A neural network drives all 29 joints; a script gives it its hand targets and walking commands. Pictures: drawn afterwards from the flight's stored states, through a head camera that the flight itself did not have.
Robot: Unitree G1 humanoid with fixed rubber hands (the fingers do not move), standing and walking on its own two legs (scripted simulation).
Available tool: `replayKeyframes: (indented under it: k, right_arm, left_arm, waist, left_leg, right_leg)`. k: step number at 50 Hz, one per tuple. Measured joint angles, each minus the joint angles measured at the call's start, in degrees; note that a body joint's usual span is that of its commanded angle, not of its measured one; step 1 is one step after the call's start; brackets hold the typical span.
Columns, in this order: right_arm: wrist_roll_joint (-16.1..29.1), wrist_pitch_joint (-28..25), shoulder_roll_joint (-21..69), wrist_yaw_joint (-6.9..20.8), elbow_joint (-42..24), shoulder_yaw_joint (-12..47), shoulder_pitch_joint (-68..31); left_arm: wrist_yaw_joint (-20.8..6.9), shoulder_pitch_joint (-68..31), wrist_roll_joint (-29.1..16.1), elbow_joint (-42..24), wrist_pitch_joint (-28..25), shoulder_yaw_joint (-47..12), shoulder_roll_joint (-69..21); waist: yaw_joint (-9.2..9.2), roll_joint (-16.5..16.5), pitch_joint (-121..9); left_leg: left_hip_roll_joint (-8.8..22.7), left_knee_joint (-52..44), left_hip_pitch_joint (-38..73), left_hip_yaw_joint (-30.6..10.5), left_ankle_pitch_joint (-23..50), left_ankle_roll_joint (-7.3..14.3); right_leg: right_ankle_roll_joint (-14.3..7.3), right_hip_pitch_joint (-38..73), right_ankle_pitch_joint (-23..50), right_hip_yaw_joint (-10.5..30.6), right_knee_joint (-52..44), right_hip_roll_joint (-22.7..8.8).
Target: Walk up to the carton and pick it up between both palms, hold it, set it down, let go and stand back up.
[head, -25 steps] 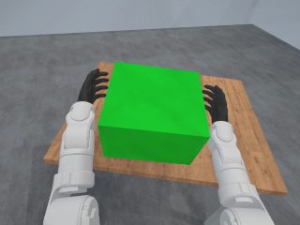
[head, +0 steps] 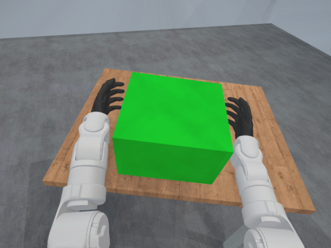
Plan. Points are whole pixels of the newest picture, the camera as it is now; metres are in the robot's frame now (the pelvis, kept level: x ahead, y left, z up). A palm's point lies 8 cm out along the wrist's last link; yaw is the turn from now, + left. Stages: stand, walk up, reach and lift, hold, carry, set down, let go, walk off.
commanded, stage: set down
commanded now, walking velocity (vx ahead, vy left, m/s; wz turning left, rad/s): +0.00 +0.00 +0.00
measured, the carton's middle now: (171, 127) +0.40 -0.04 +0.08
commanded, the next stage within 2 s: none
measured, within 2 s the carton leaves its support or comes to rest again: neither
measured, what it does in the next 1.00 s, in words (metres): stands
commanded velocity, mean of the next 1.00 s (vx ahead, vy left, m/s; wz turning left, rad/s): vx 0.00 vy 0.00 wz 0.00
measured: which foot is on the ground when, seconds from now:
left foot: down 0.00-1.00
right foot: down 0.00-1.00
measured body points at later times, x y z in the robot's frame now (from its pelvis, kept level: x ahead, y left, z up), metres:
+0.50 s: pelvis +0.00 +0.00 +0.00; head +0.00 +0.02 +0.45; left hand +0.44 +0.12 +0.13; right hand +0.37 -0.22 +0.10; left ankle -0.03 +0.11 -0.75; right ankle +0.00 -0.14 -0.75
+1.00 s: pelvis +0.02 +0.00 +0.00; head +0.04 +0.02 +0.45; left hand +0.47 +0.11 +0.10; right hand +0.39 -0.22 +0.09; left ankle -0.03 +0.11 -0.75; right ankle +0.00 -0.14 -0.75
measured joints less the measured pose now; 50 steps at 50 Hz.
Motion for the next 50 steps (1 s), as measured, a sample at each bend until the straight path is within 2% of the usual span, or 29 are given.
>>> replayKeyframes:
  k: [9, 27, 36, 50]
  right_arm:
    - [-4.6, -1.8, 1.5, 1.3, 5.5, -5.3, -2.9]
    - [-10.3, -5.2, 2.9, 2.0, 10.0, -11.5, -5.1]
    - [-12.7, -5.4, 4.0, 2.4, 11.5, -14.4, -6.4]
    - [-14.6, -8.2, 4.6, 2.7, 12.6, -16.8, -6.8]
  left_arm:
    - [-0.1, -5.2, 0.6, 9.6, -2.9, 1.2, 1.0]
    - [0.1, -10.4, 0.4, 22.6, -10.8, 3.4, 1.9]
    - [-0.4, -12.1, 1.4, 26.6, -12.4, 5.3, 2.3]
    - [0.1, -13.0, 0.7, 30.4, -16.6, 4.9, 3.0]
  waist:
    - [0.25, 0.3, -0.3]
    - [0.46, 1.0, -1.9]
    - [0.26, 0.8, -1.6]
    - [-0.02, 1.2, -3.0]
  left_leg:
    - [-0.1, -0.5, -0.8, 0.4, 0.6, 0.0]
    - [0.2, -1.7, -3.4, 1.2, 1.4, -0.2]
    - [0.2, -2.5, -3.5, 1.6, 1.4, -0.1]
    - [0.4, -1.3, -6.5, 2.3, 0.3, 0.0]
  right_leg:
    - [0.0, -1.0, 0.4, 0.1, -0.1, -0.2]
    - [-0.2, -4.1, 0.9, 0.3, -0.5, -0.1]
    - [-0.2, -4.5, 0.7, 0.4, -0.7, -0.2]
    - [0.1, -7.1, 0.2, 0.4, -0.6, -0.1]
